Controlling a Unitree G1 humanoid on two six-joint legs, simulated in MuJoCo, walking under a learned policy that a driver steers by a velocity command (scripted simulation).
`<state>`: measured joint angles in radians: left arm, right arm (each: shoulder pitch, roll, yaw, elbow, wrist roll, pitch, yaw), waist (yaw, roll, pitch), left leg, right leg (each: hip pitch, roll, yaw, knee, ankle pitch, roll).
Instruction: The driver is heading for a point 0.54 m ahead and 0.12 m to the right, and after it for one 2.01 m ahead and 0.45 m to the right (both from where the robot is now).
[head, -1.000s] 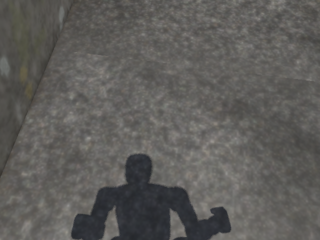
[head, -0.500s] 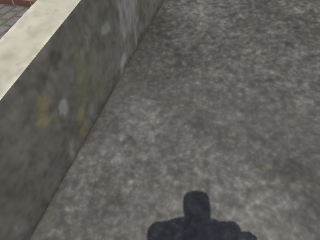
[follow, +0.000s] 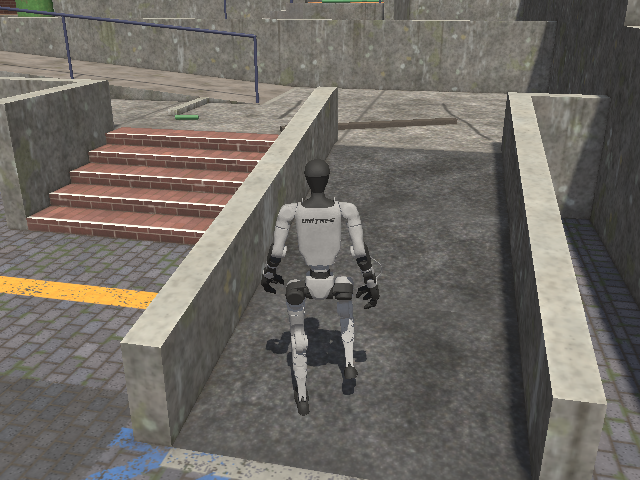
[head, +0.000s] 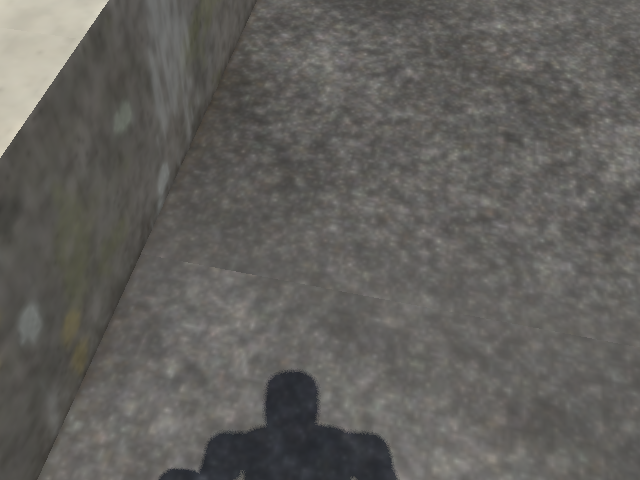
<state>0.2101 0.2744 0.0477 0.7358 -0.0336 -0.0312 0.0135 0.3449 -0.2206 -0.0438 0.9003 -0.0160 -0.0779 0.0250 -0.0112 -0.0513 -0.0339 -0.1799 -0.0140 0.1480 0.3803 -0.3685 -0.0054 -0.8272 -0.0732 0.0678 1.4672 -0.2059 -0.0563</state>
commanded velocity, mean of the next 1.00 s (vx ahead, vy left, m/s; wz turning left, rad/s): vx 0.50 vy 0.00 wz -0.35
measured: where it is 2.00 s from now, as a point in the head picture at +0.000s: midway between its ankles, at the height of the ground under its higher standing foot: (460, 253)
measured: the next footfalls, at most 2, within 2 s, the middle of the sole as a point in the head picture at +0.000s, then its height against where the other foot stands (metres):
right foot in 0.30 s outside the picture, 0.05 m higher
left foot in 0.80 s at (350, 387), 0.05 m higher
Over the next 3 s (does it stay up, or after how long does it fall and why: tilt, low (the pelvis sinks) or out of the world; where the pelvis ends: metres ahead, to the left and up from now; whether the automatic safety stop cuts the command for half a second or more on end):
stays up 1.36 -0.29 0.22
